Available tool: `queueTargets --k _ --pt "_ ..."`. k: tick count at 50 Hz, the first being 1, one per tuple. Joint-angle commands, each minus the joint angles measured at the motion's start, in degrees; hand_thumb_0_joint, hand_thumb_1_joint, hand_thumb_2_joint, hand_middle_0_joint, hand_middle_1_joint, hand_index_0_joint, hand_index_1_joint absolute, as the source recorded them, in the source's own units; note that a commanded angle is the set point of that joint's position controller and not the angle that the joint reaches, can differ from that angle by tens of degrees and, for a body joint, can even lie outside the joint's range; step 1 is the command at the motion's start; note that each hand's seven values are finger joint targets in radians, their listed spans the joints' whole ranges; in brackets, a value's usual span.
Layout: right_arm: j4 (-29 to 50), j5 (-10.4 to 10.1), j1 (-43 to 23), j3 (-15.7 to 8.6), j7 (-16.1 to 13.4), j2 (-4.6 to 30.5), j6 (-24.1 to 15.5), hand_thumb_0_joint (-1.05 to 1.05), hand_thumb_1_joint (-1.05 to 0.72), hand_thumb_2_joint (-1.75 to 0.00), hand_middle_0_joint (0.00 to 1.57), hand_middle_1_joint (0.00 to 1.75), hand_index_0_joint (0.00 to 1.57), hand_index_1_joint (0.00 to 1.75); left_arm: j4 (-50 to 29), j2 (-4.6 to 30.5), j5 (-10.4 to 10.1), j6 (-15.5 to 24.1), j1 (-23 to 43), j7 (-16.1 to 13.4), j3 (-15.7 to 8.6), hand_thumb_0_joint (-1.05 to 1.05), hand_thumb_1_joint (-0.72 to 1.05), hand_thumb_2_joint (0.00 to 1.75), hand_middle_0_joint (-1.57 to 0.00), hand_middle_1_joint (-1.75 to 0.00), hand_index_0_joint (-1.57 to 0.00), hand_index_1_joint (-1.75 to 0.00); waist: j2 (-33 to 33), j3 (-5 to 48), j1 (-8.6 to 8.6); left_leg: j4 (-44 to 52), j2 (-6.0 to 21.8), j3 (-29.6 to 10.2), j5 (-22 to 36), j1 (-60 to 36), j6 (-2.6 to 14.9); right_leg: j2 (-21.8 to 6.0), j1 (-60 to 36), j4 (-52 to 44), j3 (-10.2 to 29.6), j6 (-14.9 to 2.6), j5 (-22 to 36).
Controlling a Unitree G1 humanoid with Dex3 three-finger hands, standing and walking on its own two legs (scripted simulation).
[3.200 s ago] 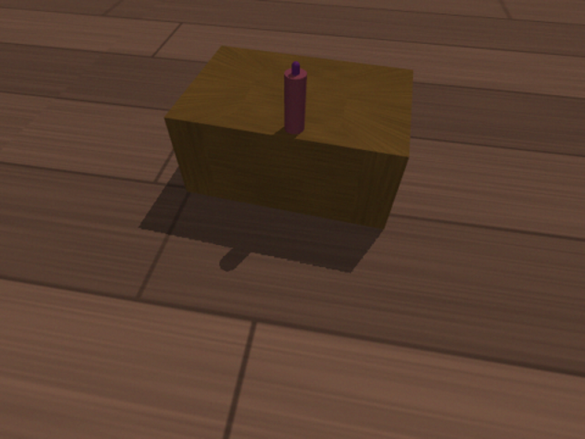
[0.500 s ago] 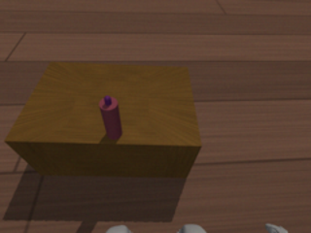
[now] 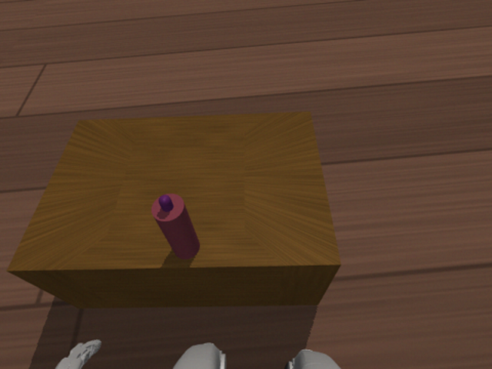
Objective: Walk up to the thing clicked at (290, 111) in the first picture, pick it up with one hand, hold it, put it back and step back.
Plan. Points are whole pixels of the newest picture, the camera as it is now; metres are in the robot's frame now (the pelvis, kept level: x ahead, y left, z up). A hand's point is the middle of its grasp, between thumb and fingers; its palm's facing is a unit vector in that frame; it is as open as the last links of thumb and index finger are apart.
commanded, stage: walk up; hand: left
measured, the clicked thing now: (176, 225) +0.45 +0.21 -0.21
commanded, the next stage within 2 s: stand in 1.32 s
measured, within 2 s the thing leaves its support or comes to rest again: neither
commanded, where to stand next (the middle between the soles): +0.08 +0.00 m, yaw +1 degrees
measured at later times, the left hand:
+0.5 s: hand out of the picture +0.10 +0.28 -0.15, palm faces +0.01 -0.94 -0.33, open 7.4 cm
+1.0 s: hand out of the picture +0.12 +0.27 -0.14, palm faces +0.01 -0.95 -0.32, open 7.4 cm
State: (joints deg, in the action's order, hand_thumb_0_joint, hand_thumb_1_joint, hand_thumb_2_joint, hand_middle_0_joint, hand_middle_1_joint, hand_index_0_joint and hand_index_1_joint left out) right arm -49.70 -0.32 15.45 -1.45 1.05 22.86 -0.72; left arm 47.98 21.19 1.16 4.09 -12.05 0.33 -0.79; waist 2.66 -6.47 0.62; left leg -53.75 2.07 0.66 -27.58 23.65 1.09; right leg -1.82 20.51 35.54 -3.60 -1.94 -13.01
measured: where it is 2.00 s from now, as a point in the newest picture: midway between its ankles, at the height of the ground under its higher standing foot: outside the picture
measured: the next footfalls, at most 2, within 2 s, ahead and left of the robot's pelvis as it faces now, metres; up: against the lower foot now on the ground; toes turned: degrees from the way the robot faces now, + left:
left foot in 0.08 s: +0.10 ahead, +0.15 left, +0.00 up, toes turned +2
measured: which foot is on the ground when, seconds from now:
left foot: up 0.00-0.06, down 0.08-1.00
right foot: down 0.00-1.00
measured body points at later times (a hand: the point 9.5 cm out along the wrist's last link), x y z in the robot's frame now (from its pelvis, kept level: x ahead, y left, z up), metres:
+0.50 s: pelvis +0.03 +0.02 +0.01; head +0.06 +0.03 +0.46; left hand +0.10 +0.33 -0.13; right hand +0.16 -0.28 -0.11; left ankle +0.07 +0.15 -0.72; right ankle +0.07 -0.11 -0.72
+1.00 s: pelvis +0.04 +0.02 +0.02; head +0.06 +0.02 +0.47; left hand +0.12 +0.32 -0.11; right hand +0.13 -0.28 -0.11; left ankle +0.07 +0.15 -0.72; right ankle +0.07 -0.11 -0.72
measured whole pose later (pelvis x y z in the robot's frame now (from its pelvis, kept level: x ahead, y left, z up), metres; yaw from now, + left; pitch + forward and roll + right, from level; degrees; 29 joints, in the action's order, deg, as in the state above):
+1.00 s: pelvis +0.04 +0.02 +0.02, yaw +1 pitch -2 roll +0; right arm -67.4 0.0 3.5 0.4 0.5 20.1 -0.7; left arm 66.8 19.7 0.3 -0.4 -3.6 1.1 -0.9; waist 0.0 -3.6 0.5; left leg -19.9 1.9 1.3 -8.6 9.5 -1.1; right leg -1.9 9.1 19.4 -2.4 1.0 -8.5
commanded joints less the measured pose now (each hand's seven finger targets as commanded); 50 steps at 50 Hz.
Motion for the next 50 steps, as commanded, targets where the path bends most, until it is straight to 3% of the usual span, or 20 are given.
queueTargets --k 1,3,4,5,6,7,9,10,11,13,18,23,30,36,47,50 --pt "-0.7 0.3 5.4 -3.1 -1.2 9.0 -1.4 0.00 -0.90 -0.90 0.20 0.30 0.20 0.30 -1.6 15.2 -0.4 -0.6 0.6 -1.1 -4.5 0.00 0.90 0.90 -0.20 -0.30 -0.20 -0.30 -13.4 9.7 -0.74 13.9 -0.4 2.1 8.8 -7.5 -1.25 -11.2 -2.3 -5.1 8.9 -9.84 21.1" --pt "-1.9 0.7 4.8 -3.5 -1.7 9.8 -1.9 0.00 -0.90 -0.90 0.20 0.30 0.20 0.30 -1.8 14.0 -1.3 -1.8 2.9 -0.9 -3.9 0.00 0.90 0.90 -0.20 -0.30 -0.20 -0.30 -9.8 9.5 -2.11 22.1 -1.5 2.6 18.8 -13.0 -0.54 -9.8 2.3 -1.0 8.6 -6.80 12.1" --pt "-1.6 1.2 2.9 -4.0 -2.0 12.1 -2.1 0.00 -0.90 -0.90 0.20 0.30 0.20 0.30 -1.6 12.6 -1.5 -2.3 2.9 -0.8 -3.4 0.00 0.90 0.90 -0.20 -0.30 -0.20 -0.30 -6.0 9.2 -1.75 23.7 2.3 -2.7 19.5 -13.4 0.81 -8.2 5.0 0.1 8.0 -4.44 6.0" --pt "-0.5 1.7 -0.8 -4.2 -2.1 15.3 -2.4 0.00 -0.90 -0.90 0.20 0.30 0.20 0.30 -1.3 10.6 -1.9 -2.9 2.3 -0.6 -2.8 0.00 0.90 0.90 -0.20 -0.30 -0.20 -0.30 0.6 7.6 0.04 28.2 9.9 -14.7 16.4 -8.7 3.82 -3.8 6.6 3.1 6.5 -1.28 -3.6" --pt "0.0 0.7 -5.0 -4.2 -1.9 17.4 -2.4 0.00 -0.90 -0.90 0.20 0.30 0.20 0.30 0.9 12.2 -2.0 -3.7 1.4 -0.9 -3.3 0.00 0.90 0.90 -0.20 -0.30 -0.20 -0.30 5.1 6.5 0.91 32.1 16.2 -20.8 10.6 0.0 9.22 0.1 -1.0 8.0 2.9 -0.25 -14.3" --pt "-0.3 0.8 -7.6 -3.9 -1.8 16.7 -2.2 0.00 -0.90 -0.90 0.20 0.30 0.20 0.30 2.8 13.0 -1.5 -3.9 1.1 -0.9 -3.8 0.00 0.90 0.90 -0.20 -0.30 -0.20 -0.30 3.8 5.4 1.51 31.8 15.5 -20.4 8.7 3.5 10.01 -0.3 -5.4 8.9 4.2 -0.24 -14.5" --pt "-1.1 1.0 -9.7 -3.0 -1.8 14.7 -1.9 0.00 -0.90 -0.90 0.20 0.30 0.20 0.30 4.6 12.2 -1.2 -3.7 1.6 -0.5 -3.6 0.00 0.90 0.90 -0.20 -0.30 -0.20 -0.30 3.6 4.7 1.89 29.7 10.3 -13.1 7.5 3.3 5.92 -0.9 -5.9 1.7 4.3 -0.89 -8.6" --pt "-1.8 0.6 -10.0 -2.5 -1.8 13.7 -1.9 0.00 -0.90 -0.90 0.20 0.30 0.20 0.30 5.2 12.8 -1.1 -3.4 1.4 -0.3 -3.7 0.00 0.90 0.90 -0.20 -0.30 -0.20 -0.30 4.0 5.8 2.09 27.7 8.8 -10.9 10.4 1.6 3.88 -2.4 -6.9 -1.6 5.6 -1.35 -4.3" --pt "-2.4 0.3 -9.5 -2.2 -1.7 13.1 -1.9 0.00 -0.90 -0.90 0.20 0.30 0.20 0.30 5.7 13.7 -1.0 -3.0 2.1 -0.2 -3.6 0.00 0.90 0.90 -0.20 -0.30 -0.20 -0.30 3.6 7.2 1.44 26.0 7.0 -9.3 11.6 -0.5 2.71 -3.8 -6.7 -3.5 7.9 -1.65 -1.5" --pt "-3.8 0.2 -9.4 -1.7 -1.6 11.9 -1.5 0.00 -0.90 -0.90 0.20 0.30 0.20 0.30 6.3 13.9 -1.0 -2.9 5.7 -0.1 -3.2 0.00 0.90 0.90 -0.20 -0.30 -0.20 -0.30 1.7 6.4 -0.37 26.6 5.4 -8.3 7.8 -2.9 1.79 -5.5 -3.8 -6.5 10.2 -2.28 -3.4" --pt "-6.6 0.0 -12.0 -0.9 -1.4 11.6 -1.8 0.00 -0.90 -0.90 0.20 0.30 0.20 0.30 9.5 12.8 -1.3 -2.6 7.1 -0.2 -2.0 0.00 0.90 0.90 -0.20 -0.30 -0.20 -0.30 0.2 9.9 -0.05 27.2 6.1 -7.4 18.0 -9.6 1.93 -5.3 -6.9 -8.7 8.1 -1.26 4.3" --pt "-9.1 -0.3 -13.8 -0.6 -1.5 11.1 -1.6 0.00 -0.90 -0.90 0.20 0.30 0.20 0.30 12.1 12.4 -1.5 -2.6 8.7 -0.2 -1.8 0.00 0.90 0.90 -0.20 -0.30 -0.20 -0.30 -1.8 10.6 -0.15 28.9 5.7 -5.9 22.5 -12.9 1.26 -6.1 -8.8 -11.7 8.0 -0.52 8.2" --pt "-11.8 -0.1 -16.1 -0.2 -1.2 10.5 -1.5 0.00 -0.90 -0.90 0.20 0.30 0.20 0.30 14.6 11.4 -1.5 -3.0 10.7 0.1 -1.6 0.00 0.90 0.90 -0.20 -0.30 -0.20 -0.30 -2.9 9.8 0.00 34.5 6.0 -5.8 21.0 -14.0 0.43 -6.4 -11.2 -16.4 7.6 0.48 5.8" --pt "-13.4 0.2 -17.0 -0.2 -1.1 10.3 -1.5 0.00 -0.90 -0.90 0.20 0.30 0.20 0.30 15.8 11.1 -1.2 -3.2 11.4 0.3 -1.8 0.00 0.90 0.90 -0.20 -0.30 -0.20 -0.30 -2.7 8.2 0.00 37.8 5.8 -6.1 16.4 -13.4 -0.34 -6.4 -11.8 -19.5 7.6 0.88 2.5" --pt "-14.0 0.4 -16.0 -0.4 -1.4 10.0 -1.7 0.00 -0.90 -0.90 0.20 0.30 0.20 0.30 15.7 10.9 -1.0 -3.3 11.0 0.2 -2.4 0.00 0.90 0.90 -0.20 -0.30 -0.20 -0.30 -2.7 10.3 -0.03 37.7 5.8 -4.9 21.7 -14.8 -0.43 -6.6 -14.7 -19.2 7.0 1.11 8.0" --pt "-13.8 0.4 -16.1 -0.4 -1.4 10.0 -1.6 0.00 -0.90 -0.90 0.20 0.30 0.20 0.30 15.8 10.6 -1.0 -3.4 10.9 0.2 -2.4 0.00 0.90 0.90 -0.20 -0.30 -0.20 -0.30 -2.4 9.4 -0.01 37.9 5.6 -5.2 20.8 -14.1 -0.38 -6.3 -14.3 -19.2 6.9 1.26 7.5"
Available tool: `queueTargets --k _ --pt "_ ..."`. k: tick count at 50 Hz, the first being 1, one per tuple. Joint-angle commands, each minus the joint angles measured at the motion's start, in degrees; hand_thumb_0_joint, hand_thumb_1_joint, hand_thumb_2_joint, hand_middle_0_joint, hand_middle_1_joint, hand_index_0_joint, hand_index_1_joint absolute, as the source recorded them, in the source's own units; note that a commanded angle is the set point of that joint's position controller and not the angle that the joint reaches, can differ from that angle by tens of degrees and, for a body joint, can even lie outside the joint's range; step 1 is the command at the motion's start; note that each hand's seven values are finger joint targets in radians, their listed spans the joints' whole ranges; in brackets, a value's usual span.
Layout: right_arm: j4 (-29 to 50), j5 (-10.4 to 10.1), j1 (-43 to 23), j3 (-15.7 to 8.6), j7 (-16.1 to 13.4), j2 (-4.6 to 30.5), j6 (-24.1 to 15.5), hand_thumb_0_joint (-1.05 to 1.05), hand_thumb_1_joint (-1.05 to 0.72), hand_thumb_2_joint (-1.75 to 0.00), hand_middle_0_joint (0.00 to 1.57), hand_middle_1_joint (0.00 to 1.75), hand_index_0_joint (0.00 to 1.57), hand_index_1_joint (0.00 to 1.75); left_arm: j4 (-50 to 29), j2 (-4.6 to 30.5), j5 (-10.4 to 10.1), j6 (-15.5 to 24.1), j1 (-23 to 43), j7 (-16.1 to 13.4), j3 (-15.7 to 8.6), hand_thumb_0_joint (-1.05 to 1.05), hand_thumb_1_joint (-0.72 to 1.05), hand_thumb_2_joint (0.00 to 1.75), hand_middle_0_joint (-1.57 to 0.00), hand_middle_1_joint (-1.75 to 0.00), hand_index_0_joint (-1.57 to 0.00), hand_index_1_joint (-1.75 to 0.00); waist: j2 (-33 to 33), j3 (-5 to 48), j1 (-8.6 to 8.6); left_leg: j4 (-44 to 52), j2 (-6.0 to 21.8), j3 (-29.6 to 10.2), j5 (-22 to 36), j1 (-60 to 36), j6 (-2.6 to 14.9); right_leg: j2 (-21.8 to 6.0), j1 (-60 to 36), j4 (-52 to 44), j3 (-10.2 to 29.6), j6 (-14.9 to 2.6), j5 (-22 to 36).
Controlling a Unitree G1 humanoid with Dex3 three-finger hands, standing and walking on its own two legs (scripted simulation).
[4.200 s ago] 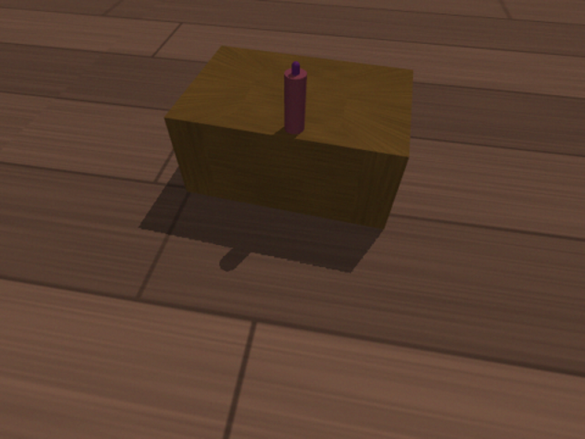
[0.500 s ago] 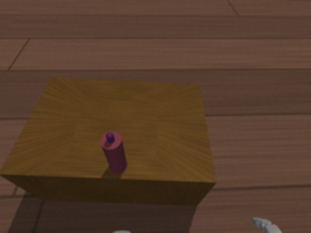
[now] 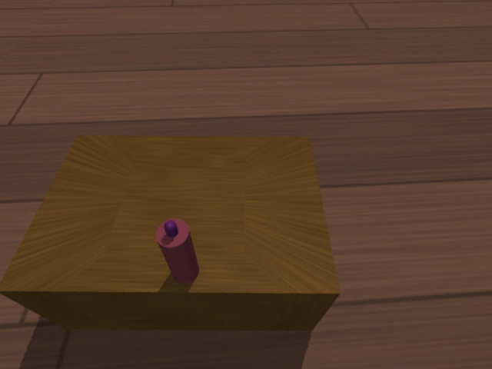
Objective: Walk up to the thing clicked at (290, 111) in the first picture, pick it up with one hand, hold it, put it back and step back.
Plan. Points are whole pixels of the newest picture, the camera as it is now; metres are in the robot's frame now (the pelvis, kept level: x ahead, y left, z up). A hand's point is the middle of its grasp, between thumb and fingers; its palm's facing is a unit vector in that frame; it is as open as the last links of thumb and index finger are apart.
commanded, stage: walk up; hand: left
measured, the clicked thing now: (178, 250) +0.41 +0.18 -0.23
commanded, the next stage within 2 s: stand in 0.32 s
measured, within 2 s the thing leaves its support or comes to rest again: neither
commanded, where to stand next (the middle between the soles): +0.04 -0.02 m, yaw +0 degrees
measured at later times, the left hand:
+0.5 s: hand out of the picture +0.08 +0.25 -0.16, palm faces -0.01 -0.95 -0.33, open 7.4 cm
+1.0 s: hand out of the picture +0.10 +0.25 -0.16, palm faces -0.02 -0.94 -0.34, open 7.4 cm
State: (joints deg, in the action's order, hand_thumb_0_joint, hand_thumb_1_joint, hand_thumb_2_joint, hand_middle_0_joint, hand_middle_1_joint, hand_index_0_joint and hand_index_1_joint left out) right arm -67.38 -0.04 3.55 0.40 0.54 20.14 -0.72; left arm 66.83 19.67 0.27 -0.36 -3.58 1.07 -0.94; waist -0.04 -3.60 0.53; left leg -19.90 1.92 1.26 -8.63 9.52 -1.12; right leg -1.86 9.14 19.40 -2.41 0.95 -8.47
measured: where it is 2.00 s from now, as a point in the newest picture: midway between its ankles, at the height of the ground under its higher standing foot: outside the picture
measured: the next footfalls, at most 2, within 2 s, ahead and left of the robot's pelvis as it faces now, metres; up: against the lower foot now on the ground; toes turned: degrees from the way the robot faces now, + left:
none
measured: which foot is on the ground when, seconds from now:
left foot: down 0.00-1.00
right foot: down 0.00-1.00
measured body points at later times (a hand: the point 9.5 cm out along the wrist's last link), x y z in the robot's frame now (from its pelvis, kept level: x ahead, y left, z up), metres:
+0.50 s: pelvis +0.01 +0.00 +0.00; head +0.02 +0.00 +0.45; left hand +0.09 +0.30 -0.13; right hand +0.10 -0.30 -0.13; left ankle +0.02 +0.13 -0.75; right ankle +0.02 -0.13 -0.75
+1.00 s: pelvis +0.03 +0.00 +0.00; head +0.04 +0.00 +0.45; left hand +0.11 +0.30 -0.13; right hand +0.11 -0.30 -0.13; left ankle +0.02 +0.13 -0.75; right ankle +0.02 -0.13 -0.75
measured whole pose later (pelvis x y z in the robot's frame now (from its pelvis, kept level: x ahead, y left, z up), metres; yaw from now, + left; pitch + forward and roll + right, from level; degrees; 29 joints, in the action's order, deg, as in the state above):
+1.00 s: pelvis +0.03 +0.00 +0.00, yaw +0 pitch -2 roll +0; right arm -65.7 0.5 5.0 0.1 0.5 20.0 -0.2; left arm 65.5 19.9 0.7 0.7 -5.2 0.2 0.1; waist 0.1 -2.4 0.1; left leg -18.4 1.7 1.1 -10.2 6.6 -1.2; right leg -2.0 6.0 17.8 -2.7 1.2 -10.1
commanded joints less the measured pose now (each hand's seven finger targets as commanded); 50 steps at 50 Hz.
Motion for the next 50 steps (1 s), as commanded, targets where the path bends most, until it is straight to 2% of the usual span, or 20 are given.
queueTargets --k 1,7,13,15,16,18,24,27,31,37,40,45,50 --pt "3.8 0.2 -3.9 -2.2 -0.9 12.4 -1.5 0.00 -0.90 -0.90 0.20 0.30 0.20 0.30 -3.2 12.3 -0.2 1.0 2.6 -0.6 -2.3 0.00 0.90 0.90 -0.20 -0.30 -0.20 -0.30 0.1 6.0 -0.08 4.3 5.8 -5.7 1.8 0.2 1.68 -6.3 -2.7 -3.2 5.7 -1.68 2.6" --pt "3.8 0.2 -3.5 -2.3 -0.9 12.6 -1.5 0.00 -0.90 -0.90 0.20 0.30 0.20 0.30 -3.3 11.9 -0.1 0.8 2.1 -0.6 -2.4 0.00 0.90 0.90 -0.20 -0.30 -0.20 -0.30 0.6 5.8 -0.10 4.7 6.0 -6.2 0.0 0.9 2.00 -6.1 -2.8 -3.3 5.6 -1.72 1.2" --pt "3.9 0.2 -2.8 -2.3 -0.9 12.4 -1.4 0.00 -0.90 -0.90 0.20 0.30 0.20 0.30 -3.5 12.0 0.0 1.0 2.4 -0.6 -2.6 0.00 0.90 0.90 -0.20 -0.30 -0.20 -0.30 -0.5 6.2 -0.39 3.5 5.7 -5.4 2.2 -0.3 1.88 -6.3 -2.4 -4.0 5.9 -1.71 2.1" --pt "4.0 0.2 -3.0 -2.3 -0.9 12.4 -1.3 0.00 -0.90 -0.90 0.20 0.30 0.20 0.30 -3.5 12.1 0.0 1.0 2.4 -0.6 -2.5 0.00 0.90 0.90 -0.20 -0.30 -0.20 -0.30 0.3 5.8 -0.45 3.8 5.6 -5.5 1.5 -0.4 1.74 -6.4 -2.1 -3.9 5.9 -1.69 2.0" --pt "4.2 0.9 -2.2 -2.2 -0.8 12.1 -1.1 0.00 -0.90 -0.90 0.20 0.30 0.20 0.30 -3.6 12.1 0.5 1.4 1.7 -0.7 -1.9 0.00 0.90 0.90 -0.20 -0.30 -0.20 -0.30 1.9 6.9 -0.65 4.8 5.9 -5.7 -1.5 -0.9 1.36 -6.4 -2.1 -4.4 6.2 -1.57 -1.8" --pt "4.2 0.9 -2.3 -2.3 -0.7 12.0 -1.0 0.00 -0.90 -0.90 0.20 0.30 0.20 0.30 -3.7 12.3 0.5 1.6 1.8 -0.8 -1.9 0.00 0.90 0.90 -0.20 -0.30 -0.20 -0.30 1.5 5.7 -0.61 5.1 5.9 -6.2 -3.3 0.1 1.46 -6.2 -1.7 -4.5 6.1 -1.48 -2.5" --pt "4.7 0.7 -1.9 -2.4 -0.5 12.4 -1.1 0.00 -0.90 -0.90 0.20 0.30 0.20 0.30 -3.7 12.1 0.5 2.2 0.8 -1.0 -1.4 0.00 0.90 0.90 -0.20 -0.30 -0.20 -0.30 0.3 5.2 -0.50 4.5 5.9 -6.2 0.5 -1.0 1.71 -6.4 -1.5 -4.5 5.8 -1.25 0.2" --pt "4.9 0.8 -1.8 -2.5 -0.5 12.6 -1.3 0.00 -0.90 -0.90 0.20 0.30 0.20 0.30 -4.1 12.1 0.3 2.4 0.5 -1.1 -1.3 0.00 0.90 0.90 -0.20 -0.30 -0.20 -0.30 0.6 6.1 -0.51 3.9 6.1 -5.9 4.8 -2.3 1.62 -6.5 -2.2 -3.9 5.5 -1.22 3.7" --pt "4.6 0.7 -1.0 -2.6 -0.6 12.5 -1.1 0.00 -0.90 -0.90 0.20 0.30 0.20 0.30 -4.1 12.4 0.3 2.4 0.6 -1.2 -1.3 0.00 0.90 0.90 -0.20 -0.30 -0.20 -0.30 -0.1 5.7 -0.74 3.9 6.2 -5.8 4.0 -2.3 1.68 -6.6 -2.9 -4.2 5.5 -1.14 3.3" --pt "4.9 0.7 -1.4 -2.5 -0.6 12.3 -1.0 0.00 -0.90 -0.90 0.20 0.30 0.20 0.30 -4.3 12.6 0.3 2.3 0.4 -1.3 -1.2 0.00 0.90 0.90 -0.20 -0.30 -0.20 -0.30 0.1 6.1 -0.48 4.1 6.2 -5.6 6.3 -3.0 1.59 -6.6 -3.4 -3.7 5.1 -1.22 5.1" --pt "5.0 0.8 -1.0 -2.5 -0.7 12.0 -1.0 0.00 -0.90 -0.90 0.20 0.30 0.20 0.30 -4.4 12.9 0.3 2.4 0.5 -1.4 -1.3 0.00 0.90 0.90 -0.20 -0.30 -0.20 -0.30 0.1 7.0 -0.77 3.7 6.3 -5.3 9.0 -3.6 1.50 -6.7 -4.3 -3.2 4.9 -1.22 7.8" --pt "4.8 0.7 -1.2 -2.4 -0.8 12.0 -1.0 0.00 -0.90 -0.90 0.20 0.30 0.20 0.30 -4.3 12.9 0.1 2.2 0.2 -1.4 -1.4 0.00 0.90 0.90 -0.20 -0.30 -0.20 -0.30 0.2 6.4 -0.40 4.1 6.2 -5.2 9.1 -3.6 1.43 -6.8 -4.8 -3.5 4.9 -1.30 7.7" --pt "5.1 0.7 -1.1 -2.4 -0.8 12.1 -0.8 0.00 -0.90 -0.90 0.20 0.30 0.20 0.30 -4.3 12.6 0.4 2.1 0.4 -1.4 -1.2 0.00 0.90 0.90 -0.20 -0.30 -0.20 -0.30 0.2 5.2 -0.68 4.3 5.9 -5.1 5.8 -2.9 1.43 -6.8 -4.0 -4.8 5.1 -1.21 5.4"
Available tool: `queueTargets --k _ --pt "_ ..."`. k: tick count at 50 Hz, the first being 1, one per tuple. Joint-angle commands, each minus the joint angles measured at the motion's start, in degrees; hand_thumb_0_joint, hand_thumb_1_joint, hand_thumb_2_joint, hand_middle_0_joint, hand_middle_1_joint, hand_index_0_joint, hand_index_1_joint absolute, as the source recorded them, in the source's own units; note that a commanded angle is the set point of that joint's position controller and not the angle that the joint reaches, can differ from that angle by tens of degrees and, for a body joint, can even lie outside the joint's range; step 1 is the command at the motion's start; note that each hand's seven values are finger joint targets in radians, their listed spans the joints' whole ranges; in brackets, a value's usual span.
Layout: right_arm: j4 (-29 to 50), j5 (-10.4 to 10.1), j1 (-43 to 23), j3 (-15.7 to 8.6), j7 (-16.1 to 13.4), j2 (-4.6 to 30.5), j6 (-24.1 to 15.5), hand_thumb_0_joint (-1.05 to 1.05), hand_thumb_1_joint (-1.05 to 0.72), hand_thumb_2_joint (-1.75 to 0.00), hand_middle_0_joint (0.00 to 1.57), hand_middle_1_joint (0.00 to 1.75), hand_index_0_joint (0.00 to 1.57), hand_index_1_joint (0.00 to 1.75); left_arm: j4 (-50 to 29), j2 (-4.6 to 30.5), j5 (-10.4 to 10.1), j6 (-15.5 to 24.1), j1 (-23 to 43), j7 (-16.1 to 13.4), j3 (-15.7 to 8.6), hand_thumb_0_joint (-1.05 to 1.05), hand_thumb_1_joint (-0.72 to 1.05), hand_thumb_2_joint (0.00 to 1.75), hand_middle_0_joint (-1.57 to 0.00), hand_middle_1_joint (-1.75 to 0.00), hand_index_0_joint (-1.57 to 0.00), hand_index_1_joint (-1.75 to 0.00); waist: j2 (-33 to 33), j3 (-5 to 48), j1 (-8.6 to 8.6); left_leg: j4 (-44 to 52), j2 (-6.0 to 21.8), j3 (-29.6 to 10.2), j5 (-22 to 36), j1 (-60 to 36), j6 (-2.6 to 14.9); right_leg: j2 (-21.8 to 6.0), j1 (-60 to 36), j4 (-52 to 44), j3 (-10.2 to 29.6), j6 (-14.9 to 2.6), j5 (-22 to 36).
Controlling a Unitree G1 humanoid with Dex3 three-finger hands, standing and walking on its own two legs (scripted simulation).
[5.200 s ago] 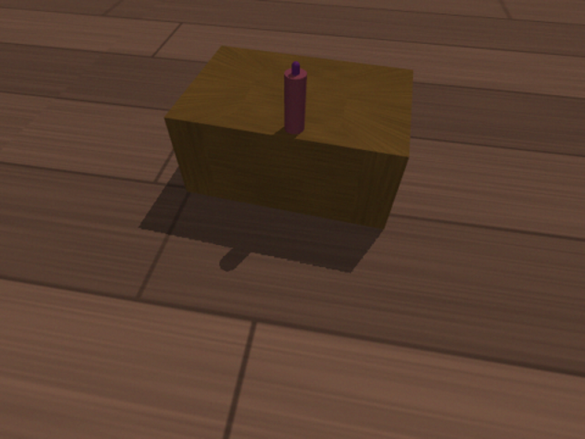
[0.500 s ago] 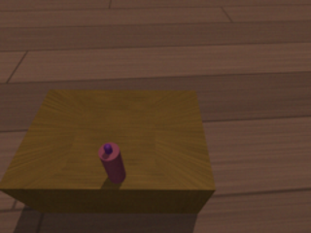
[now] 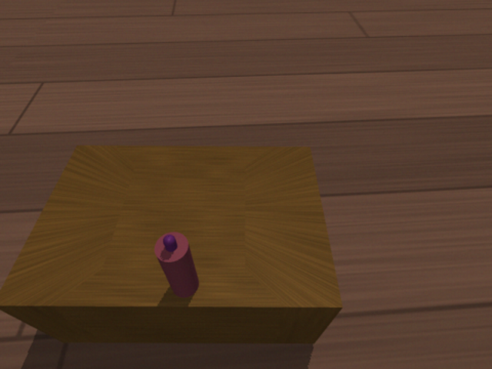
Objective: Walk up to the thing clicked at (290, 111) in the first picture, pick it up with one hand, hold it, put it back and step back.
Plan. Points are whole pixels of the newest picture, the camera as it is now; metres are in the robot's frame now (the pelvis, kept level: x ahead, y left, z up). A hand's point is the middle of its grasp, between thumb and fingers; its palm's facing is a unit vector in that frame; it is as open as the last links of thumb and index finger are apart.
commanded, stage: stand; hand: left
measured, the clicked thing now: (177, 264) +0.39 +0.18 -0.23
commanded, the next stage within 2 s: go down in 1.52 s
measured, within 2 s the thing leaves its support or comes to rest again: neither
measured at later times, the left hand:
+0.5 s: hand out of the picture +0.08 +0.25 -0.16, palm faces -0.02 -0.94 -0.34, open 7.4 cm
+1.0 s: hand out of the picture +0.08 +0.25 -0.16, palm faces -0.02 -0.94 -0.34, open 7.4 cm
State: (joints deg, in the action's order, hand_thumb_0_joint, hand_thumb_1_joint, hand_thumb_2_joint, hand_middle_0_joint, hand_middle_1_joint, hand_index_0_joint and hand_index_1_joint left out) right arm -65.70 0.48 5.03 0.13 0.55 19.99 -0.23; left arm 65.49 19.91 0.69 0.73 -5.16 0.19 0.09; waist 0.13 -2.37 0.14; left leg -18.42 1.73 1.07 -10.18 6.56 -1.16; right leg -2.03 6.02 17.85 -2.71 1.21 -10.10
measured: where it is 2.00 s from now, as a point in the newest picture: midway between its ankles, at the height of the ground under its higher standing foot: outside the picture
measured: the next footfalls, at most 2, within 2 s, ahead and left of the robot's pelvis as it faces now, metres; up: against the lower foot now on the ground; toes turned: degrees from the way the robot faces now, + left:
none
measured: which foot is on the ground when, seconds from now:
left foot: down 0.00-1.00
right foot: down 0.00-1.00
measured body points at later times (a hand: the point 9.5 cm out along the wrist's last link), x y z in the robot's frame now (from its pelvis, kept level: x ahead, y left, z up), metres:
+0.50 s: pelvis +0.01 +0.00 +0.00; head +0.02 +0.00 +0.45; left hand +0.08 +0.30 -0.13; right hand +0.09 -0.30 -0.13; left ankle +0.00 +0.13 -0.75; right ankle +0.00 -0.13 -0.75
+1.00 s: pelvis +0.01 +0.00 +0.00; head +0.01 +0.00 +0.45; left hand +0.08 +0.30 -0.13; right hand +0.08 -0.30 -0.13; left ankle +0.00 +0.13 -0.75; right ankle +0.00 -0.13 -0.75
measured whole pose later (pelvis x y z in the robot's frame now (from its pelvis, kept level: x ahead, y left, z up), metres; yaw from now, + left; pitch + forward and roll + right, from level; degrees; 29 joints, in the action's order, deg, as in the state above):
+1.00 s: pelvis +0.01 +0.00 +0.00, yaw +0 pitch -2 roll +0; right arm -64.7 0.5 6.0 0.2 0.4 19.9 -0.1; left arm 64.9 20.0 0.8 0.6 -6.5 0.1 0.0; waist 0.0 -2.5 0.3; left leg -18.2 1.7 1.3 -10.6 5.7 -1.0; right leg -2.0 5.0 17.1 -2.5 1.3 -10.2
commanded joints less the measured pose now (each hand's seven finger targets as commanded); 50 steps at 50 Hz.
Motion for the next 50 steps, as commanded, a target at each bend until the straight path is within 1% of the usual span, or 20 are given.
queueTargets --k 1,2,5,7,10,12,15,18,20,21,23,27,29,33,36,40,42,45,47,50 --pt "3.4 0.1 -2.1 -2.1 -0.8 12.2 -1.3 0.00 -0.90 -0.90 0.20 0.30 0.20 0.30 -3.1 12.5 -0.1 1.0 2.4 -0.5 -2.4 0.00 0.90 0.90 -0.20 -0.30 -0.20 -0.30 0.4 4.2 -0.45 3.1 6.3 -5.0 7.6 0.3 1.55 -6.6 -1.7 -2.6 5.3 -1.70 7.3" --pt "3.5 0.1 -3.1 -2.2 -0.8 12.5 -1.3 0.00 -0.90 -0.90 0.20 0.30 0.20 0.30 -3.1 12.5 -0.1 1.0 1.9 -0.6 -2.4 0.00 0.90 0.90 -0.20 -0.30 -0.20 -0.30 0.6 4.3 -0.02 3.1 6.3 -5.2 8.1 -0.6 1.37 -6.4 -1.0 -2.6 5.1 -1.54 7.0" --pt "3.5 0.0 -2.6 -2.2 -0.8 12.4 -1.4 0.00 -0.90 -0.90 0.20 0.30 0.20 0.30 -3.2 12.4 -0.2 1.1 2.0 -0.6 -2.3 0.00 0.90 0.90 -0.20 -0.30 -0.20 -0.30 0.6 3.9 -0.11 3.2 6.2 -5.3 7.9 -0.3 1.31 -6.4 -0.8 -2.9 5.3 -1.59 6.4" --pt "3.6 0.2 -2.6 -2.1 -0.8 12.2 -1.4 0.00 -0.90 -0.90 0.20 0.30 0.20 0.30 -3.3 12.7 0.0 1.1 2.2 -0.5 -2.4 0.00 0.90 0.90 -0.20 -0.30 -0.20 -0.30 0.0 5.1 -0.24 2.7 6.6 -5.0 9.7 -0.9 1.54 -6.7 -1.9 -2.3 5.4 -1.89 8.9" --pt "3.7 0.0 -2.4 -2.2 -0.8 12.3 -1.4 0.00 -0.90 -0.90 0.20 0.30 0.20 0.30 -3.3 12.5 -0.1 1.2 1.8 -0.6 -2.4 0.00 0.90 0.90 -0.20 -0.30 -0.20 -0.30 0.1 4.8 -0.23 2.5 6.3 -4.9 10.5 -1.0 1.65 -6.6 -2.0 -2.8 5.2 -1.56 10.4" --pt "3.8 0.1 -2.3 -2.1 -0.9 12.2 -1.4 0.00 -0.90 -0.90 0.20 0.30 0.20 0.30 -3.3 12.6 -0.1 1.1 2.2 -0.6 -2.5 0.00 0.90 0.90 -0.20 -0.30 -0.20 -0.30 0.1 4.5 -0.35 2.9 6.3 -4.9 10.3 -0.8 1.43 -6.5 -1.8 -2.4 5.1 -1.61 9.5" --pt "3.8 0.0 -2.6 -2.2 -0.9 12.4 -1.4 0.00 -0.90 -0.90 0.20 0.30 0.20 0.30 -3.2 12.4 -0.1 1.0 1.6 -0.6 -2.4 0.00 0.90 0.90 -0.20 -0.30 -0.20 -0.30 0.2 4.7 -0.07 3.1 6.6 -5.2 9.5 -1.1 1.59 -6.5 -1.8 -2.5 5.0 -1.70 8.0" --pt "3.9 0.1 -2.0 -2.1 -0.9 12.3 -1.4 0.00 -0.90 -0.90 0.20 0.30 0.20 0.30 -3.4 12.3 0.0 1.1 1.8 -0.6 -2.3 0.00 0.90 0.90 -0.20 -0.30 -0.20 -0.30 0.1 4.6 -0.26 2.7 6.3 -4.8 9.9 -0.6 1.58 -6.7 -2.1 -2.8 5.2 -1.56 9.5" --pt "3.9 0.1 -2.4 -2.1 -0.9 12.3 -1.4 0.00 -0.90 -0.90 0.20 0.30 0.20 0.30 -3.3 12.4 -0.1 1.0 1.3 -0.6 -2.4 0.00 0.90 0.90 -0.20 -0.30 -0.20 -0.30 0.3 5.2 -0.04 2.4 6.5 -4.8 10.1 -1.6 1.71 -6.9 -2.0 -2.5 5.3 -1.68 10.0" --pt "4.0 0.1 -2.4 -2.0 -0.9 12.0 -1.3 0.00 -0.90 -0.90 0.20 0.30 0.20 0.30 -3.3 12.6 -0.1 1.0 1.9 -0.7 -2.5 0.00 0.90 0.90 -0.20 -0.30 -0.20 -0.30 0.2 4.9 -0.32 2.6 6.4 -4.9 10.4 -1.2 1.51 -6.6 -1.9 -2.2 4.9 -1.69 9.7" --pt "4.0 0.1 -2.1 -2.1 -1.0 12.4 -1.4 0.00 -0.90 -0.90 0.20 0.30 0.20 0.30 -3.4 12.2 -0.1 1.0 1.3 -0.6 -2.4 0.00 0.90 0.90 -0.20 -0.30 -0.20 -0.30 0.6 5.4 0.01 2.5 6.5 -4.7 11.5 -1.5 1.77 -6.8 -2.8 -2.1 5.2 -1.80 11.2" --pt "4.0 0.1 -2.1 -2.1 -1.0 12.3 -1.4 0.00 -0.90 -0.90 0.20 0.30 0.20 0.30 -3.4 12.4 -0.2 0.9 1.4 -0.6 -2.4 0.00 0.90 0.90 -0.20 -0.30 -0.20 -0.30 0.1 4.3 -0.09 2.8 6.3 -4.8 11.1 -1.6 1.47 -6.5 -1.3 -2.5 5.0 -1.70 9.7" --pt "4.0 0.1 -2.1 -2.2 -1.0 12.5 -1.4 0.00 -0.90 -0.90 0.20 0.30 0.20 0.30 -3.6 12.3 -0.1 0.9 1.4 -0.7 -2.4 0.00 0.90 0.90 -0.20 -0.30 -0.20 -0.30 0.5 4.9 -0.05 2.5 6.5 -4.7 10.8 -1.6 1.73 -6.7 -2.0 -2.4 5.1 -1.84 10.0" --pt "4.1 0.0 -1.9 -2.1 -0.9 12.2 -1.3 0.00 -0.90 -0.90 0.20 0.30 0.20 0.30 -3.4 12.6 0.0 1.1 1.0 -0.7 -2.4 0.00 0.90 0.90 -0.20 -0.30 -0.20 -0.30 -0.4 3.9 -0.08 2.9 6.2 -4.8 9.3 -1.0 1.78 -6.6 -1.7 -3.1 5.0 -1.42 9.2" --pt "4.4 0.1 -2.3 -2.3 -1.0 12.5 -1.3 0.00 -0.90 -0.90 0.20 0.30 0.20 0.30 -3.5 12.6 -0.1 1.0 1.1 -0.7 -2.5 0.00 0.90 0.90 -0.20 -0.30 -0.20 -0.30 0.4 4.6 -0.03 2.7 6.4 -4.8 10.3 -2.1 1.88 -6.7 -1.5 -2.5 5.0 -1.75 9.5" --pt "4.2 0.1 -1.9 -2.2 -0.9 12.0 -1.3 0.00 -0.90 -0.90 0.20 0.30 0.20 0.30 -3.6 12.5 -0.1 1.1 0.9 -0.6 -2.4 0.00 0.90 0.90 -0.20 -0.30 -0.20 -0.30 -0.1 3.6 -0.11 2.8 6.2 -4.7 9.2 -1.2 1.69 -6.5 -1.4 -3.0 5.0 -1.67 8.7" --pt "4.3 0.0 -1.6 -2.3 -0.9 12.4 -1.3 0.00 -0.90 -0.90 0.20 0.30 0.20 0.30 -3.7 12.5 -0.1 1.1 0.8 -0.7 -2.4 0.00 0.90 0.90 -0.20 -0.30 -0.20 -0.30 0.0 3.7 -0.12 3.0 6.3 -4.9 8.9 -1.2 1.74 -6.4 -1.2 -3.0 5.0 -1.76 8.0" --pt "4.4 0.1 -1.7 -2.2 -0.9 12.3 -1.3 0.00 -0.90 -0.90 0.20 0.30 0.20 0.30 -3.8 12.7 0.0 1.0 0.8 -0.6 -2.5 0.00 0.90 0.90 -0.20 -0.30 -0.20 -0.30 0.1 4.5 -0.09 2.9 6.3 -4.8 8.9 -1.4 1.95 -6.7 -1.8 -2.9 5.3 -1.87 9.0" --pt "4.3 0.1 -1.5 -2.2 -0.9 12.2 -1.4 0.00 -0.90 -0.90 0.20 0.30 0.20 0.30 -3.8 12.8 -0.1 1.1 1.0 -0.7 -2.5 0.00 0.90 0.90 -0.20 -0.30 -0.20 -0.30 0.2 3.9 -0.15 3.0 6.2 -4.9 9.6 -0.9 1.83 -6.6 -2.1 -2.9 5.2 -1.73 9.3" --pt "4.4 0.1 -1.7 -2.3 -1.0 12.4 -1.3 0.00 -0.90 -0.90 0.20 0.30 0.20 0.30 -3.8 12.6 0.0 1.0 0.6 -0.7 -2.5 0.00 0.90 0.90 -0.20 -0.30 -0.20 -0.30 0.3 4.0 0.02 2.8 6.4 -4.9 9.1 -1.4 1.86 -6.6 -1.7 -2.8 5.1 -1.72 8.6"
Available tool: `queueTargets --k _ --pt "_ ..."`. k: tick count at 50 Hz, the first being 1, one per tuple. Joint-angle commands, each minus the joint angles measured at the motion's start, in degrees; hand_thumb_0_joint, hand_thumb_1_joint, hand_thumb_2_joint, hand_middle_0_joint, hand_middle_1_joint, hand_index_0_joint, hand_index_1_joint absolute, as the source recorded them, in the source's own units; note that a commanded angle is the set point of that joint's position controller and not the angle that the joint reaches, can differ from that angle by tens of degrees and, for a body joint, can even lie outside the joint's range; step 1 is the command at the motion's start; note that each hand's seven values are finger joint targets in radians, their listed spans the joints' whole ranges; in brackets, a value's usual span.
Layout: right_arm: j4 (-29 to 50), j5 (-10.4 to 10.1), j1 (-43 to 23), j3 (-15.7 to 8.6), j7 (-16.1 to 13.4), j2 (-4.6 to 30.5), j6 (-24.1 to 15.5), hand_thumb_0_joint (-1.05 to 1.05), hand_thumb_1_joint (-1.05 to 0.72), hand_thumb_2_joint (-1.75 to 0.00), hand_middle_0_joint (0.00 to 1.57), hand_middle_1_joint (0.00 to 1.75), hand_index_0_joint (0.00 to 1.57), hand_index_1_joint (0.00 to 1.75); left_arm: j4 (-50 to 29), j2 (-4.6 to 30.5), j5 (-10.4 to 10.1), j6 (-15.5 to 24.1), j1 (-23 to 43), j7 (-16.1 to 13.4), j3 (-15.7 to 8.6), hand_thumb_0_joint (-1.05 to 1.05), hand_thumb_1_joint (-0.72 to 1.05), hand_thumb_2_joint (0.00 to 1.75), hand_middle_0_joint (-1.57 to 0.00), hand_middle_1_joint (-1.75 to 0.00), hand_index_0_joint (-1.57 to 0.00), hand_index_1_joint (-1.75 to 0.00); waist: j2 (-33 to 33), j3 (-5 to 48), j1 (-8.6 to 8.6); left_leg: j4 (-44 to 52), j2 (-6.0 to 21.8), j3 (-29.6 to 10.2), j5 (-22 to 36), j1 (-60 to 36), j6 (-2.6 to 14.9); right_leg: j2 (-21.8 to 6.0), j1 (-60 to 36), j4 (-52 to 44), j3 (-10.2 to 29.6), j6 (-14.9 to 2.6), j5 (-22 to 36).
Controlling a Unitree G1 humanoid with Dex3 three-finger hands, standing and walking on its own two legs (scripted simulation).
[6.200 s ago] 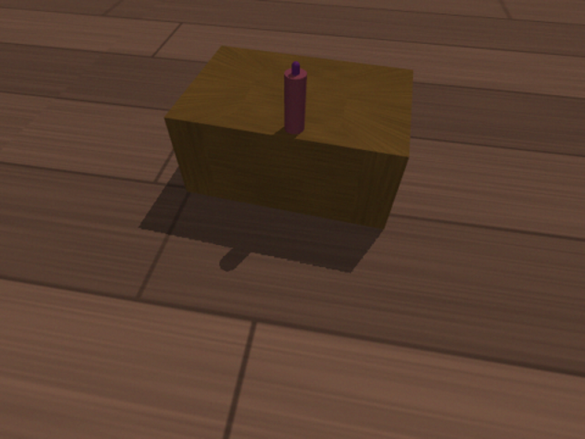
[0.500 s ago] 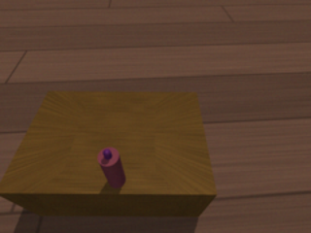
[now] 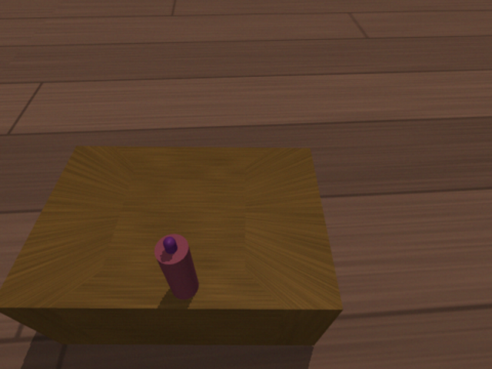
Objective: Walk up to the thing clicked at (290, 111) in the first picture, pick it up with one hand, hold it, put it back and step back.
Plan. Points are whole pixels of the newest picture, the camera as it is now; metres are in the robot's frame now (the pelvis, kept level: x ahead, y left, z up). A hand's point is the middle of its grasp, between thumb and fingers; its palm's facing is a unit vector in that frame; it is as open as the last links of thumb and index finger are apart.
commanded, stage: stand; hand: left
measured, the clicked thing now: (177, 266) +0.38 +0.18 -0.23
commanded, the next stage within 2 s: go down in 0.52 s
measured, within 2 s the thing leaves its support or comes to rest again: neither
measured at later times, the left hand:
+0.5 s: hand out of the picture +0.07 +0.26 -0.16, palm faces -0.02 -0.94 -0.34, open 7.4 cm
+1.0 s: hand (106, 365) +0.15 +0.26 -0.15, palm faces +0.03 -0.95 -0.32, open 13.9 cm
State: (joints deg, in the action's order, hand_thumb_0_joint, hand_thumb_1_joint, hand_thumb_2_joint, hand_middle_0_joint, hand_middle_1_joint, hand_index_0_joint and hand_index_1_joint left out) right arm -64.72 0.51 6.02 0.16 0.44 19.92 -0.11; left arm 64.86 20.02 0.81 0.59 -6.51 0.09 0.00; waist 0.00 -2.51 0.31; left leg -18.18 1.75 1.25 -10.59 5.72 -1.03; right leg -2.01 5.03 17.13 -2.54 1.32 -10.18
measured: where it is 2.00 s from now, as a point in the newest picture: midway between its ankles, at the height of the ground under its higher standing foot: outside the picture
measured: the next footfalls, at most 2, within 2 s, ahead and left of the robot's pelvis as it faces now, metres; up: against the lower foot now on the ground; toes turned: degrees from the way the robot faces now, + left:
none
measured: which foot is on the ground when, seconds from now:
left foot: down 0.00-1.00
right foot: down 0.00-1.00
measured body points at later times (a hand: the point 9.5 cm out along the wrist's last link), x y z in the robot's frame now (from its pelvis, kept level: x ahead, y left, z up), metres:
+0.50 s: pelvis +0.00 +0.00 +0.00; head +0.00 +0.01 +0.45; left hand +0.07 +0.31 -0.13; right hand +0.07 -0.30 -0.13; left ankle -0.01 +0.13 -0.75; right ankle -0.01 -0.13 -0.75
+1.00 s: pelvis -0.01 +0.00 -0.02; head +0.03 +0.00 +0.43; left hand +0.15 +0.31 -0.12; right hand +0.15 -0.28 -0.11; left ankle -0.01 +0.13 -0.75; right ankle -0.01 -0.13 -0.75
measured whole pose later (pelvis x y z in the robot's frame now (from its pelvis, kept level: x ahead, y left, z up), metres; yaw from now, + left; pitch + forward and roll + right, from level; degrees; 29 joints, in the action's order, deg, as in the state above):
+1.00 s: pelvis -0.01 +0.00 -0.02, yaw +0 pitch +6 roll -1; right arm -42.1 -2.8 7.9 -5.7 -0.9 16.8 -3.7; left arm 44.9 20.3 0.3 -14.1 -2.5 2.9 -6.1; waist 0.7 1.4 -0.8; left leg -33.0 2.0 1.1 -16.2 22.9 -0.5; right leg -2.2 22.0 31.4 -2.1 1.4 -15.4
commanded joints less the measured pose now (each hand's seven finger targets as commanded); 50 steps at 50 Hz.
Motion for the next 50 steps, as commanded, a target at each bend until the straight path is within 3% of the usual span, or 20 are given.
queueTargets --k 1,12,20,30,31,32,33,34,35,36,37,38,40,41,42,43,45,47,50 --pt "3.3 0.0 -2.7 -2.2 -0.8 12.4 -1.5 0.00 -0.90 -0.90 0.20 0.30 0.20 0.30 -3.1 12.2 -0.1 1.1 1.8 -0.6 -2.3 0.00 0.90 0.90 -0.20 -0.30 -0.20 -0.30 0.4 3.7 -0.13 2.8 6.3 -5.2 9.3 -0.4 1.70 -6.4 -0.2 -2.2 4.9 -1.81 8.3" --pt "3.5 0.0 -2.5 -2.2 -0.8 12.3 -1.5 0.00 -0.90 -0.90 0.20 0.30 0.20 0.30 -3.3 12.6 0.0 1.1 1.6 -0.5 -2.4 0.00 0.90 0.90 -0.20 -0.30 -0.20 -0.30 0.0 4.0 -0.11 2.7 6.4 -5.1 9.6 -0.6 1.99 -6.5 -0.7 -2.1 4.9 -1.83 9.0" --pt "3.3 0.1 -2.2 -2.4 -0.8 12.7 -1.5 0.00 -0.90 -0.90 0.20 0.30 0.20 0.30 -3.3 12.5 -0.1 1.0 1.5 -0.5 -2.4 0.00 0.90 0.90 -0.20 -0.30 -0.20 -0.30 0.2 3.1 -0.16 3.2 6.4 -5.3 7.3 -0.3 1.93 -6.4 0.3 -2.4 5.1 -1.92 5.7" --pt "3.3 0.1 -1.8 -2.3 -0.8 12.4 -1.6 0.00 -0.90 -0.90 0.20 0.30 0.20 0.30 -3.4 12.2 -0.2 0.9 1.3 -0.4 -2.3 0.00 0.90 0.90 -0.20 -0.30 -0.20 -0.30 0.8 3.2 -0.25 3.2 6.0 -5.1 7.8 0.5 1.84 -6.6 -0.2 -2.0 5.4 -2.08 7.3" --pt "3.4 0.1 -2.1 -2.3 -0.8 12.5 -1.6 0.00 -0.82 -0.82 0.12 0.22 0.12 0.22 -3.4 12.5 -0.1 1.0 1.1 -0.5 -2.3 0.00 0.82 0.82 -0.12 -0.22 -0.18 -0.22 0.4 3.4 -0.14 3.2 6.2 -5.3 8.3 -0.2 1.71 -6.3 0.3 -1.8 5.0 -2.01 6.7" --pt "23.5 -5.7 -22.2 -0.6 -1.8 2.4 -8.0 0.00 -0.74 -0.74 0.05 0.14 0.05 0.14 -23.5 1.5 -4.9 5.6 21.2 -0.9 -0.8 0.00 0.74 0.74 -0.04 -0.14 -0.10 -0.14 0.6 4.1 -2.60 -2.7 -1.6 1.0 2.8 6.7 0.91 1.3 8.7 3.3 -0.1 -1.61 2.8" --pt "26.6 -5.4 -18.4 -1.0 -2.6 6.0 -9.5 0.00 -0.66 -0.66 0.05 0.06 0.05 0.06 -26.2 6.7 -4.9 5.6 23.0 -1.9 -2.1 0.00 0.66 0.66 -0.05 -0.06 -0.02 -0.06 0.2 5.1 -2.32 -2.6 -1.8 0.8 0.7 4.8 0.92 0.9 6.9 2.6 0.0 -1.50 0.7" --pt "19.3 -5.6 -11.7 -3.3 -3.4 9.9 -8.6 0.00 -0.58 -0.58 0.05 0.05 0.05 0.05 -18.3 9.2 -4.8 3.6 14.3 -2.4 -2.4 0.00 0.58 0.58 -0.04 -0.01 -0.01 -0.05 1.4 3.3 -1.92 -2.5 -1.5 1.0 -1.0 6.2 0.58 1.1 7.8 3.2 0.1 -1.74 -0.6" --pt "13.7 -5.3 -7.7 -6.7 -4.3 13.4 -7.2 0.00 -0.50 -0.50 0.05 0.05 0.05 0.05 -12.1 14.9 -4.1 0.9 9.6 -2.7 -6.7 0.00 0.50 0.50 -0.05 -0.01 -0.01 -0.05 0.6 3.2 -1.58 -5.2 -1.6 1.0 0.5 9.1 0.46 1.6 9.7 5.2 -0.1 -1.78 0.5" --pt "15.0 -5.3 -8.6 -7.2 -4.4 13.1 -7.2 0.00 -0.42 -0.42 0.05 0.05 0.05 0.05 -11.9 15.6 -3.5 -0.6 11.4 -2.5 -7.1 0.00 0.42 0.42 -0.05 -0.01 -0.02 -0.05 0.0 5.6 -1.17 -7.8 -1.4 0.7 2.1 10.9 0.57 1.8 10.4 7.7 -0.1 -1.93 2.4" --pt "17.6 -4.5 -10.4 -7.2 -4.4 11.6 -8.0 0.00 -0.34 -0.34 0.05 0.05 0.05 0.05 -13.0 14.1 -3.2 -0.8 13.0 -2.3 -7.1 0.00 0.34 0.34 -0.05 -0.01 -0.02 -0.04 0.4 11.5 -0.26 -9.3 -1.4 0.5 3.7 10.3 0.67 1.7 8.6 9.7 0.1 -1.88 4.3" --pt "18.3 -4.2 -10.0 -6.9 -4.3 9.6 -8.2 0.00 -0.26 -0.26 0.05 0.05 0.05 0.05 -13.7 13.1 -2.4 -1.6 12.9 -2.1 -7.3 0.00 0.26 0.26 -0.05 0.00 -0.03 -0.03 1.3 15.5 -0.40 -10.6 -1.8 0.5 4.7 10.2 0.82 1.5 8.5 10.9 0.3 -1.81 5.7" --pt "18.1 -2.8 5.3 -11.5 -3.6 10.6 -7.1 0.00 -0.10 -0.20 0.05 0.05 0.05 0.05 -12.2 14.9 -0.4 -5.2 3.2 -0.7 -11.0 0.00 0.19 0.20 -0.07 0.00 -0.05 -0.03 0.2 17.3 -1.93 -11.9 -2.2 0.8 7.0 10.6 1.35 2.0 9.1 11.7 0.2 -1.74 8.3" --pt "18.4 -2.9 6.5 -10.6 -3.2 8.8 -6.8 0.00 -0.02 -0.19 0.05 0.05 0.05 0.05 -13.3 13.4 -0.4 -6.8 0.7 0.1 -10.3 0.00 0.15 0.16 -0.06 0.00 -0.05 -0.01 1.5 16.5 -1.07 -11.3 -2.6 1.0 8.3 10.3 1.14 2.0 8.7 11.5 0.0 -1.85 9.1" --pt "23.9 -3.0 1.5 -10.7 -3.2 10.0 -7.1 0.00 0.02 -0.17 0.05 0.05 0.05 0.05 -18.0 13.5 -0.4 -8.1 5.4 0.5 -9.9 0.00 0.10 0.13 -0.06 0.00 -0.06 0.00 1.0 18.1 -1.64 -10.4 -2.9 1.0 8.8 8.7 1.21 1.8 8.1 10.3 0.3 -1.63 9.5" --pt "25.6 -3.2 0.9 -10.1 -3.1 9.0 -6.8 0.00 0.07 -0.16 0.05 0.05 0.05 0.05 -20.2 13.9 -0.2 -9.7 5.0 0.9 -10.2 0.00 0.04 0.10 -0.07 0.00 -0.07 0.00 1.0 16.2 -0.55 -9.7 -3.0 0.9 8.5 9.5 1.19 1.7 8.4 9.4 0.0 -1.68 8.5" --pt "26.4 -3.6 2.6 -8.8 -2.1 5.9 -5.4 0.00 0.16 -0.14 0.05 0.05 0.05 0.05 -21.6 11.4 -0.5 -13.4 1.8 2.3 -9.3 0.00 -0.07 0.09 -0.07 0.00 -0.07 0.00 0.8 13.4 -0.79 -9.7 -3.1 1.0 6.2 11.5 1.43 2.0 10.8 9.2 -0.4 -1.78 5.7" --pt "29.7 -3.6 -1.9 -7.8 -1.6 5.4 -5.4 0.00 0.26 -0.11 0.05 0.05 0.05 0.05 -25.4 11.0 -0.6 -15.0 6.5 2.9 -8.6 0.00 -0.18 0.07 -0.07 -0.01 -0.07 -0.01 0.2 11.0 -0.52 -10.3 -2.8 0.9 1.6 14.3 1.49 2.0 13.7 9.8 -0.5 -1.76 1.1" --pt "31.9 -3.1 -0.9 -9.6 -1.6 6.7 -5.8 0.00 0.39 -0.08 0.05 0.05 0.05 0.05 -29.9 12.0 -0.2 -15.9 7.1 3.1 -9.9 0.00 -0.37 0.05 -0.08 -0.02 -0.07 -0.03 0.7 13.0 -1.19 -11.7 -2.1 0.4 0.0 14.6 1.50 2.2 14.4 11.8 -0.4 -1.77 -0.3"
